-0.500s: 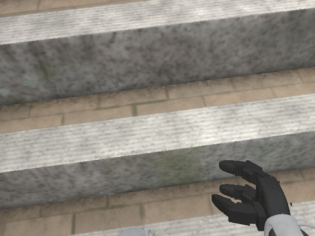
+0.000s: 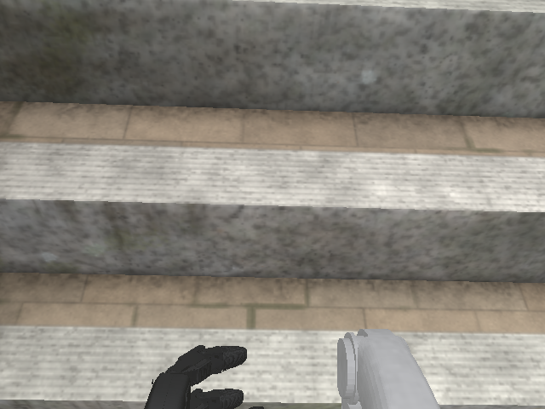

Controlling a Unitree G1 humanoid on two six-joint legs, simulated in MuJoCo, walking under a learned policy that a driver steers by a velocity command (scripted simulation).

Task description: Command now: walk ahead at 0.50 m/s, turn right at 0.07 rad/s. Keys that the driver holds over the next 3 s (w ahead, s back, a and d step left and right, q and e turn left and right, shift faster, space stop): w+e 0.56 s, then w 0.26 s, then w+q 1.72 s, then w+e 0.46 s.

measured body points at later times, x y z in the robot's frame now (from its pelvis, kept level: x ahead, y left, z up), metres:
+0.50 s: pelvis +0.22 -0.07 +0.20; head +0.22 -0.09 +0.65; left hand +0.24 +0.14 +0.05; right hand +0.45 -0.24 +0.16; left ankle +0.32 +0.02 -0.17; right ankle +0.18 -0.13 -0.53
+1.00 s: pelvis +0.40 -0.13 +0.40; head +0.39 -0.14 +0.85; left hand +0.66 -0.05 +0.33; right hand +0.30 -0.34 +0.24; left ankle +0.45 +0.00 -0.32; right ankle +0.43 -0.28 -0.10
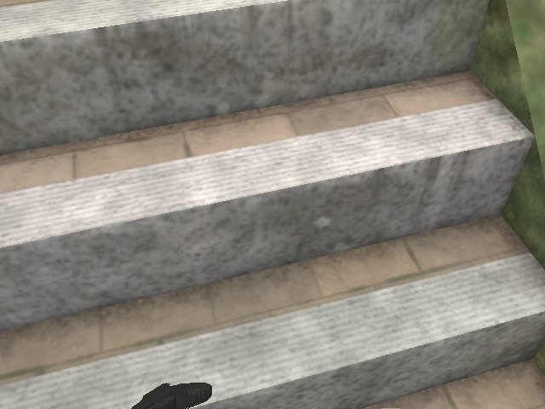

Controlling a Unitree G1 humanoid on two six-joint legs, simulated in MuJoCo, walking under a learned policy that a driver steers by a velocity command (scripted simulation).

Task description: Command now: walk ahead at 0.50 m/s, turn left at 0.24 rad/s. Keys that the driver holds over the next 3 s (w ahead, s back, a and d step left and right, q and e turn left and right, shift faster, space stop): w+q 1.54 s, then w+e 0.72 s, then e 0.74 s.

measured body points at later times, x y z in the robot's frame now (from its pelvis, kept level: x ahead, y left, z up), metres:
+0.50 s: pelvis +0.18 -0.10 +0.04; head +0.23 -0.11 +0.49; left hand +0.06 +0.11 -0.09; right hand +0.51 -0.17 +0.01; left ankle +0.26 +0.00 -0.46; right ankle +0.09 -0.21 -0.71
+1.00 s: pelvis +0.32 -0.11 +0.23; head +0.33 -0.09 +0.68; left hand +0.50 +0.13 +0.20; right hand +0.44 -0.33 +0.09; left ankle +0.28 -0.02 -0.51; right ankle +0.46 -0.18 -0.16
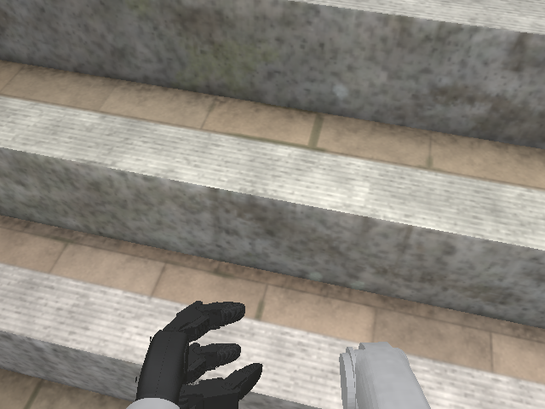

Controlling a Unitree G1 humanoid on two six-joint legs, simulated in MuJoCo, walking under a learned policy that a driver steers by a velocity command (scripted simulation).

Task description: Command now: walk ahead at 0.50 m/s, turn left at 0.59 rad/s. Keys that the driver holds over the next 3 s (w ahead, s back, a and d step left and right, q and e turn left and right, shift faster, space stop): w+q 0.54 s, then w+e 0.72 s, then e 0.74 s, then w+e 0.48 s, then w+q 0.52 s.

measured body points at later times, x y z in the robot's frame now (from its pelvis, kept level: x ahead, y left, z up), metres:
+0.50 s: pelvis +0.14 -0.05 +0.19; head +0.16 -0.06 +0.64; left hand +0.15 +0.21 +0.06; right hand +0.39 -0.20 +0.10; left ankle +0.22 +0.11 -0.37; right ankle +0.14 -0.18 -0.53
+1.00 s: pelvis +0.35 +0.09 +0.22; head +0.33 +0.10 +0.67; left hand +0.58 +0.30 +0.20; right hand +0.37 -0.14 +0.08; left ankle +0.28 +0.17 -0.53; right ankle +0.43 -0.01 -0.15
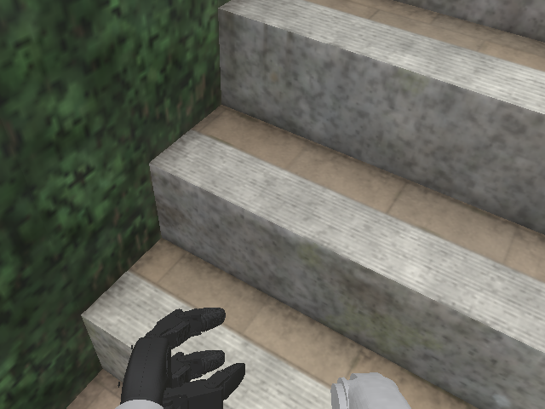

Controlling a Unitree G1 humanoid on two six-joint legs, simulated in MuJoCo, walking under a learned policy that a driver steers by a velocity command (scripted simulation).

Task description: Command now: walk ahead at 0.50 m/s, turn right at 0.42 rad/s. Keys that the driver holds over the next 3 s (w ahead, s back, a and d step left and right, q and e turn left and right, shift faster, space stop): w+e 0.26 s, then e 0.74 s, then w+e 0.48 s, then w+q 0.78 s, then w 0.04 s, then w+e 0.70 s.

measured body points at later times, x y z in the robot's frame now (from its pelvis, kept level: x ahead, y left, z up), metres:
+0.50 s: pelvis +0.05 +0.04 +0.10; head +0.05 +0.03 +0.55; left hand +0.28 +0.24 +0.02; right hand +0.22 -0.19 +0.04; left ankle +0.08 +0.19 -0.49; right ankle +0.13 -0.10 -0.53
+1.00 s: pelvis +0.01 +0.19 -0.03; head +0.03 +0.22 +0.42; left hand +0.27 +0.31 -0.13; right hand +0.03 -0.10 -0.11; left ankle +0.06 +0.27 -0.75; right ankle -0.05 +0.06 -0.41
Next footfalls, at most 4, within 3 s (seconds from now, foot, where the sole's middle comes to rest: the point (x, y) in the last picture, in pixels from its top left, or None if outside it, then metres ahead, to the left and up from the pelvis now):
0.20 right None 0.18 -0.10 -0.56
0.50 left None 0.09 0.19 -0.56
0.64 left None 0.00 0.26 -0.76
0.64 right None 0.12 -0.05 -0.58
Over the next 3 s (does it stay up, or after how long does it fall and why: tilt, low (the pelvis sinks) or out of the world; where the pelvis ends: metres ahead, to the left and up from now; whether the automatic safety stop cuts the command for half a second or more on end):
stays up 0.66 -0.08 0.60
